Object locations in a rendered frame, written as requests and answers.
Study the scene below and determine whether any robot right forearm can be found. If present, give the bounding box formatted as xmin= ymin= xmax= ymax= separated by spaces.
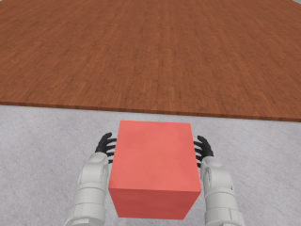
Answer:
xmin=200 ymin=156 xmax=246 ymax=226

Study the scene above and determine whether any left robot hand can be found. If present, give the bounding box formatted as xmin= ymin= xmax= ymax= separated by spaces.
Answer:
xmin=95 ymin=132 xmax=117 ymax=164

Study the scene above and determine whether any carton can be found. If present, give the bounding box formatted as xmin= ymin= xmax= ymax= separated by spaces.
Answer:
xmin=108 ymin=120 xmax=201 ymax=220

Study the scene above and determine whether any right robot hand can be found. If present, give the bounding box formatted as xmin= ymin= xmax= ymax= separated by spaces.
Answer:
xmin=193 ymin=136 xmax=214 ymax=168

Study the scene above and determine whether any robot left forearm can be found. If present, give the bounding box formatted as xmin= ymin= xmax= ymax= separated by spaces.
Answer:
xmin=63 ymin=152 xmax=109 ymax=226

